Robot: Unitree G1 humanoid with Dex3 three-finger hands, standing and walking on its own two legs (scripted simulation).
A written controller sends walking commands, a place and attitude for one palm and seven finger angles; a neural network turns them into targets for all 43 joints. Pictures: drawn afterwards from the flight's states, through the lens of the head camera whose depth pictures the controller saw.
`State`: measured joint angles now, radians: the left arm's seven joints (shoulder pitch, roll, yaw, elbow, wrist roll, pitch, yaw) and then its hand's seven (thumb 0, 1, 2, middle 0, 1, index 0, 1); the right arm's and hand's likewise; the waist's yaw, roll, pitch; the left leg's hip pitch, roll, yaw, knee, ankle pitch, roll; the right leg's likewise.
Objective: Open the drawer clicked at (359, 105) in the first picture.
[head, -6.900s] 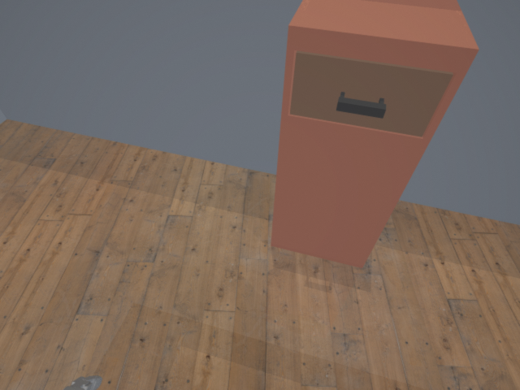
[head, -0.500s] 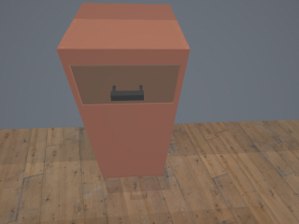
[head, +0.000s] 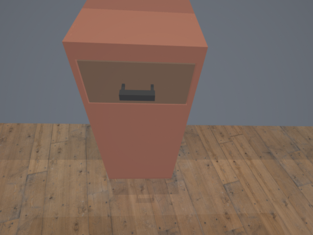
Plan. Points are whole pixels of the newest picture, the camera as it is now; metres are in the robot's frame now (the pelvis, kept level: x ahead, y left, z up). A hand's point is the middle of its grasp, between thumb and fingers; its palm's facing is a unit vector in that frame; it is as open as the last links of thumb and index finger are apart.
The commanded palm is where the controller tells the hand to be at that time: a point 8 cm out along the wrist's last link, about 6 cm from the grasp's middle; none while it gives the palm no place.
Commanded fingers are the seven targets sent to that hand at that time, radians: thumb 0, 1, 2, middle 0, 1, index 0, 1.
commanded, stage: shuffle to correct the standing spot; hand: left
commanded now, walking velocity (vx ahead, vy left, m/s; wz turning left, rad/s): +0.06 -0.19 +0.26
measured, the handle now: (137, 91) +0.54 +0.10 +0.04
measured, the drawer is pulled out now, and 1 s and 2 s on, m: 0.00 0.00 0.00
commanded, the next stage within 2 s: come to a stop and stand still in 0.46 s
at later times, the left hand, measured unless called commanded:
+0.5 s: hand out of the picture +0.05 +0.12 -0.18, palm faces +0.08 -0.97 -0.22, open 7.3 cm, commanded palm none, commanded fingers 0.00 0.90 0.90 -0.20 -0.30 -0.20 -0.30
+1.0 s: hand out of the picture +0.03 +0.04 -0.17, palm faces +0.12 -0.98 -0.16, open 7.3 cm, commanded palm none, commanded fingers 0.00 0.90 0.90 -0.20 -0.30 -0.20 -0.30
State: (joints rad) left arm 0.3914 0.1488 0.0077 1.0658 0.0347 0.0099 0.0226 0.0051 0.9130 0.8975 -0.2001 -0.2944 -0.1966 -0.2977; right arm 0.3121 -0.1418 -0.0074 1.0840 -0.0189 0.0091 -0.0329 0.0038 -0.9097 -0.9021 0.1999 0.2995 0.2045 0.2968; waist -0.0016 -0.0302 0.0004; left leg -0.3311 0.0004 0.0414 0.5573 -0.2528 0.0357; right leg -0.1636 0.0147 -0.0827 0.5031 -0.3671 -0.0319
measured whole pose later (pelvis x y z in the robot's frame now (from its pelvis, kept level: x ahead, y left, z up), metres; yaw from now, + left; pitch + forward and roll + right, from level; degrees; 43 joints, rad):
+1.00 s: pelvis +0.05 -0.12 +0.00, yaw +4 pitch -1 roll +0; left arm 0.31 0.15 0.01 1.06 0.02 0.01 0.03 0.01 0.92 0.90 -0.20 -0.29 -0.20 -0.30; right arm 0.18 -0.15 -0.01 1.03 -0.01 0.02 -0.03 0.00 -0.94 -0.90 0.20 0.30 0.20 0.30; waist 0.03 -0.03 0.04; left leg -0.21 0.02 0.13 0.50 -0.27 0.03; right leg -0.23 -0.01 -0.11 0.50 -0.26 -0.03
